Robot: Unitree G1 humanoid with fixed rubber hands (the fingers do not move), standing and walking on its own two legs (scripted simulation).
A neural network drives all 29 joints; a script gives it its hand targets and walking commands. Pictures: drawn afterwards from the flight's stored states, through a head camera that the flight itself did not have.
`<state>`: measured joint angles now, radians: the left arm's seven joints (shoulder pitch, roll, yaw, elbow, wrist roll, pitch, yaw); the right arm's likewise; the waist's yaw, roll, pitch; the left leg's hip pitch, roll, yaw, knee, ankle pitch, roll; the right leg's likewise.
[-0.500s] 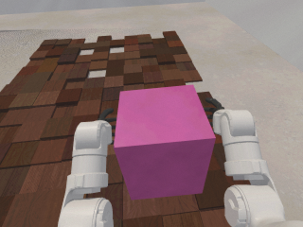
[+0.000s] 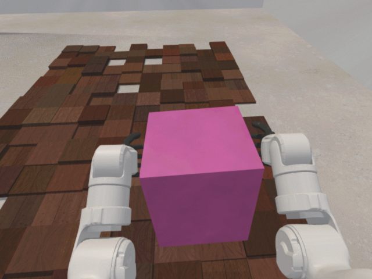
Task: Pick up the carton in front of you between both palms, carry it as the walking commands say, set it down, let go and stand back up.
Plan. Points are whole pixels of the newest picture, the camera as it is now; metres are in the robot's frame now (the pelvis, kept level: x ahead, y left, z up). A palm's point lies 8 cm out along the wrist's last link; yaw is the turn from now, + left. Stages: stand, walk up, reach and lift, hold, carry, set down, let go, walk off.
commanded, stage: carry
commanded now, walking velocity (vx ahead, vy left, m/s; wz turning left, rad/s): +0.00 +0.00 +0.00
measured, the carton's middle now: (198, 176) +0.34 +0.00 +0.05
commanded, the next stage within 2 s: none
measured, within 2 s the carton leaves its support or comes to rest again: neither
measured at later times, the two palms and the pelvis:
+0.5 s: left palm (119, 160) +0.33 +0.17 +0.12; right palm (261, 150) +0.34 -0.13 +0.14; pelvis +0.00 +0.02 +0.00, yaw +0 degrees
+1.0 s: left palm (116, 160) +0.33 +0.18 +0.12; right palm (258, 150) +0.34 -0.12 +0.14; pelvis -0.01 +0.02 +0.00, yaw +0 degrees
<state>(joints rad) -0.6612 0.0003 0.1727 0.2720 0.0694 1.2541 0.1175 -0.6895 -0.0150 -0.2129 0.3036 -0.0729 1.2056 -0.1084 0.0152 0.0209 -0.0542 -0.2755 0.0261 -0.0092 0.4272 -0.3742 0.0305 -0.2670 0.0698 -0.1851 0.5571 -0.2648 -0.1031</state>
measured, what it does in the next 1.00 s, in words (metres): stands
